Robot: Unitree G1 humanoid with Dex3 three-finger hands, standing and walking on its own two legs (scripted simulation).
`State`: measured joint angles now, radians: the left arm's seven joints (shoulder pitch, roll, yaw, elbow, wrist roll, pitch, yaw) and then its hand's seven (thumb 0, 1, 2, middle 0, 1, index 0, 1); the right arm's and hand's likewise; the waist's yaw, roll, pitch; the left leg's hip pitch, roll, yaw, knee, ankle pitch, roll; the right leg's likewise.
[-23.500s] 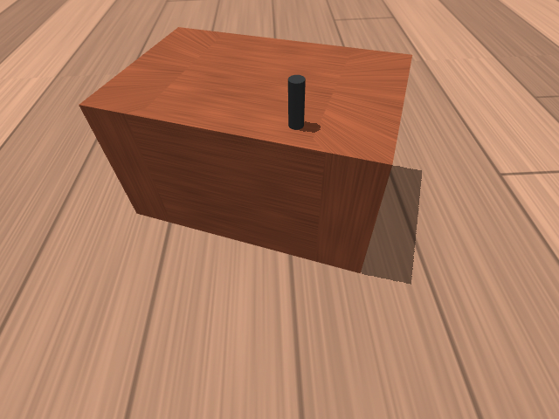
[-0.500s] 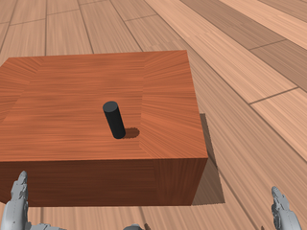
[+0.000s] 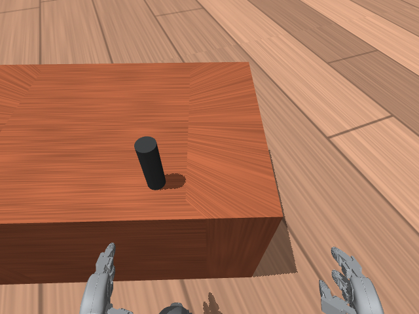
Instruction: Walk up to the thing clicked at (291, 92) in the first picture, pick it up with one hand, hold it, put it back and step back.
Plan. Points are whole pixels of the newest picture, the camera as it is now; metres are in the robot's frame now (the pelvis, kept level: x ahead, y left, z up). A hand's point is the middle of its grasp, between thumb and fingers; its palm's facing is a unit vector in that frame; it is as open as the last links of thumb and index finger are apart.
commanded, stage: home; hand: left
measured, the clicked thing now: (151, 165) +0.46 +0.18 -0.05
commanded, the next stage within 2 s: none
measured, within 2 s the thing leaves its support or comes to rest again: neither
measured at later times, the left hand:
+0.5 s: hand (133, 295) +0.17 +0.17 -0.06, palm faces +0.12 -0.97 -0.22, open 17.4 cm
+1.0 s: hand (132, 300) +0.17 +0.17 -0.06, palm faces +0.12 -0.97 -0.23, open 17.4 cm
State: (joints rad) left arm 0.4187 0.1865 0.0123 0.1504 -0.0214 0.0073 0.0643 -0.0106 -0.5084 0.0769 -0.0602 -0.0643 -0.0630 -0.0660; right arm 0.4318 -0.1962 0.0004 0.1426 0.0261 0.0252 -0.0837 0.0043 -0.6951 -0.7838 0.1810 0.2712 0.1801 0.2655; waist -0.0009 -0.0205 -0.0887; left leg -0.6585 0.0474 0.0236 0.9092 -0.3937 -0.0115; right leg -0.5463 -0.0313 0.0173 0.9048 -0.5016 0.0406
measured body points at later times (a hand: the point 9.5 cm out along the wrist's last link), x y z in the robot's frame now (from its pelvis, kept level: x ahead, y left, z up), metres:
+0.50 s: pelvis +0.00 -0.01 +0.00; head +0.03 +0.00 +0.45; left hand +0.16 +0.22 -0.04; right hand +0.16 -0.23 -0.04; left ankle +0.04 +0.13 -0.69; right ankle -0.03 -0.15 -0.69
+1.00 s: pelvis -0.01 -0.01 -0.01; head +0.03 -0.01 +0.44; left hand +0.16 +0.22 -0.04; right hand +0.16 -0.23 -0.04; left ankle +0.04 +0.13 -0.69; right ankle -0.03 -0.15 -0.69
